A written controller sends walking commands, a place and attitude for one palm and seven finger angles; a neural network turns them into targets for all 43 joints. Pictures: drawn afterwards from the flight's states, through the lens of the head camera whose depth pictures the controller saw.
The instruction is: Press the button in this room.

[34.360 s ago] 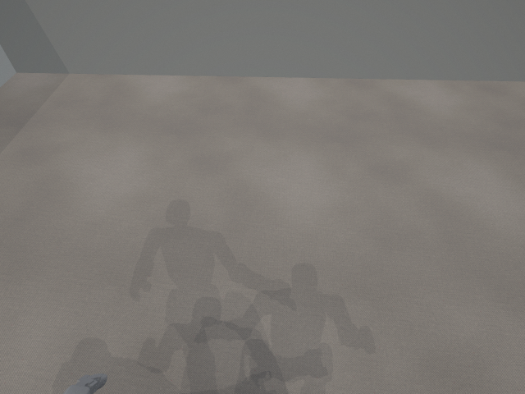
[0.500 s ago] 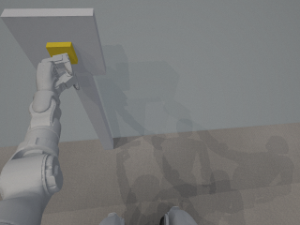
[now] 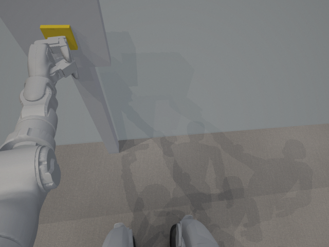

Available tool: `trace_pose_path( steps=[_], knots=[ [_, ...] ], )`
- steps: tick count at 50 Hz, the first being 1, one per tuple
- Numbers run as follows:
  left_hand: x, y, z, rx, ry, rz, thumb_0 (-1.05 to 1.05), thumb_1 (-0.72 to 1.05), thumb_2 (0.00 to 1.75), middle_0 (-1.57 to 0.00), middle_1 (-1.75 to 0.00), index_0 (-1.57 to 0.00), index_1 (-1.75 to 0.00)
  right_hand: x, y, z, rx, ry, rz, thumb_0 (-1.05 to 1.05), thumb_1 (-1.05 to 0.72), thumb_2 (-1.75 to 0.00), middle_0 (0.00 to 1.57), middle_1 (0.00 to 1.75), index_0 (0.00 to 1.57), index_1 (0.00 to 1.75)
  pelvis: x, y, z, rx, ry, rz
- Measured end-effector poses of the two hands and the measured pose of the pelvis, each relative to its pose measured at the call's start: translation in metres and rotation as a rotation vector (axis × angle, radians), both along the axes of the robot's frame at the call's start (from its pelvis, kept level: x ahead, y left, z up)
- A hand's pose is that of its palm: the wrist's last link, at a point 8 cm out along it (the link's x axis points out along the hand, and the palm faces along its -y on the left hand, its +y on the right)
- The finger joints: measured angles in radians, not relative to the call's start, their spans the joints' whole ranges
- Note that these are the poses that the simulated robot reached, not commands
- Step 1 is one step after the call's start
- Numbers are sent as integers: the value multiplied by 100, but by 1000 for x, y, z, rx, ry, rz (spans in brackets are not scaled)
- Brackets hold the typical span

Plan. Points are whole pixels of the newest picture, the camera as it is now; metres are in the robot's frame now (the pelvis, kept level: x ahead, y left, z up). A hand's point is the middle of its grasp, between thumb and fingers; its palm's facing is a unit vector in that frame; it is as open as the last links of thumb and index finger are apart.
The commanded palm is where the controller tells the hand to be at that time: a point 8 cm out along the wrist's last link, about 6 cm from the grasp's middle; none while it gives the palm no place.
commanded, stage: hold the button down briefly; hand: left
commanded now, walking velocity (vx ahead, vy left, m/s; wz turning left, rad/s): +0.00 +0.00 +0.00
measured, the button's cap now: (60, 35) +0.58 +0.19 +0.13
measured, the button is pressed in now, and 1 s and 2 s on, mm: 13 0 0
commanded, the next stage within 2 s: pull the fist back off the button in 0.08 s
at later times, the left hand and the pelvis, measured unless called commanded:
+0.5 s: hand (73, 65) +0.52 +0.17 +0.10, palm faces +0.03 -1.00 -0.02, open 2.8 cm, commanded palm +0.50 +0.20 +0.10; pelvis -0.01 +0.00 +0.00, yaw -1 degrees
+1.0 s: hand (78, 82) +0.47 +0.15 +0.09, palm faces +0.03 -1.00 -0.02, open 3.1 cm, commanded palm +0.43 +0.21 +0.10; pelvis +0.04 +0.00 +0.02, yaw -3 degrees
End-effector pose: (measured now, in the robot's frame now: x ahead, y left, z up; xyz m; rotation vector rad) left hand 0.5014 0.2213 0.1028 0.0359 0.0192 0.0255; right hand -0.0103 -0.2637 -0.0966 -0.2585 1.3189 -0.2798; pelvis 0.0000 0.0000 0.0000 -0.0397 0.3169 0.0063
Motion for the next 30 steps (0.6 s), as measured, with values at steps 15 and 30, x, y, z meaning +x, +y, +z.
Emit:
trace_pose_path(
  steps=[15, 30],
  knots=[
    [0, 0, 0, -3, 7, 0, -3, 77, 99, -130, -150, -137, -150, -21, 1, 2, -13, 1, -3, 0, -90, -90, 20, 30, 20, 30, -10, 1, -4, -3, 10, -1],
    [-10, -3, -3, -10, -12, 5, -5, 81, 97, -130, -150, -132, -150, 3, 9, -1, 27, -32, 10, 0, -90, -90, 20, 30, 20, 30, 0, 6, 0, 4, -5, -14]
  ],
)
